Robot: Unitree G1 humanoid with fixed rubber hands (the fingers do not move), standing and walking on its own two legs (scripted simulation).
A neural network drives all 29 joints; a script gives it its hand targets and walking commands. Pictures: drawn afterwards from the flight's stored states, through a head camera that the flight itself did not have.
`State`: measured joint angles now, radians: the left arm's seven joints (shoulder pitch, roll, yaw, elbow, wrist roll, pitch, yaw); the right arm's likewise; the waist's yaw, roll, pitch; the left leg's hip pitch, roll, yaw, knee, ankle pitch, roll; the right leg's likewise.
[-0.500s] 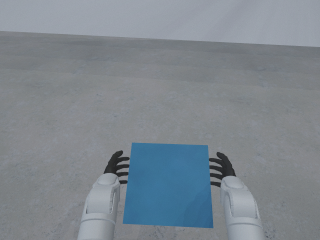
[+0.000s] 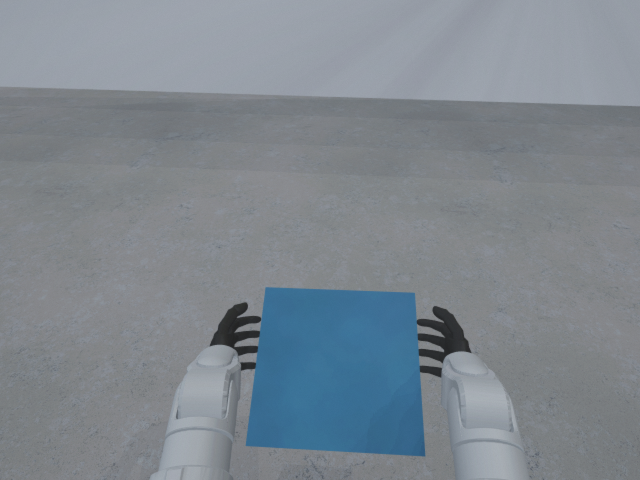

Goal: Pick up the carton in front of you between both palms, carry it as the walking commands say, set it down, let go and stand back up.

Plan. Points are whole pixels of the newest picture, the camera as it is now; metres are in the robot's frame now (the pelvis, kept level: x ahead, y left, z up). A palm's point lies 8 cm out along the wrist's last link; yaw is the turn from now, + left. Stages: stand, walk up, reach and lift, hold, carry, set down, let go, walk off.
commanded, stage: hold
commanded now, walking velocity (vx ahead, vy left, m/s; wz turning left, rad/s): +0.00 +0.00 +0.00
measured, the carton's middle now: (336, 377) +0.33 +0.00 -0.07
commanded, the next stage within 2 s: set down in 0.18 s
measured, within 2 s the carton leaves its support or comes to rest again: neither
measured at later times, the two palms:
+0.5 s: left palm (222, 347) +0.32 +0.16 +0.02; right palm (432, 348) +0.33 -0.13 +0.02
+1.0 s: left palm (236, 393) +0.36 +0.18 -0.19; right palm (394, 393) +0.37 -0.11 -0.19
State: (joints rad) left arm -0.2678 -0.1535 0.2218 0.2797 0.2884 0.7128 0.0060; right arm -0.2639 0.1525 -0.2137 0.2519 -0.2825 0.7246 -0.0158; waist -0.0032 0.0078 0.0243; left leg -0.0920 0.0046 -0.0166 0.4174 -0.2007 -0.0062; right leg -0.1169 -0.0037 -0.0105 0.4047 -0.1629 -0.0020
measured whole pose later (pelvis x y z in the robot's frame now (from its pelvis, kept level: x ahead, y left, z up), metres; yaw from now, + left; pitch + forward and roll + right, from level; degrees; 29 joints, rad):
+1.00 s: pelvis -0.03 +0.01 -0.12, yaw +1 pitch +36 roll +0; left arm -0.64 -0.10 0.40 0.58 0.21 0.17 0.06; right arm -0.61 0.20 -0.41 0.52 -0.23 0.16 -0.16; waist 0.02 -0.01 -0.18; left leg -1.40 -0.08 -0.10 1.15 -0.38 -0.02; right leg -1.41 0.08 0.10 1.12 -0.35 0.04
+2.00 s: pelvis -0.08 +0.01 -0.36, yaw +0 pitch +46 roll -2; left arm -1.25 0.19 0.29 0.89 0.11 0.22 0.08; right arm -1.18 0.00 -0.44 0.77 -0.11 0.18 -0.25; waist 0.03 -0.05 0.06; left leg -2.26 -0.14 -0.08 2.01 -0.54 -0.06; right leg -2.26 0.16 0.08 1.96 -0.51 0.11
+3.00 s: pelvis -0.06 +0.01 -0.39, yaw -1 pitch +45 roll -3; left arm -1.39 0.24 0.42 1.05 0.21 0.11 -0.05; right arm -1.31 -0.06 -0.55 0.92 -0.20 0.10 -0.06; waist 0.02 -0.04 0.14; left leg -2.30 -0.10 -0.05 2.15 -0.64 -0.03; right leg -2.30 0.14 0.05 2.11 -0.60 0.09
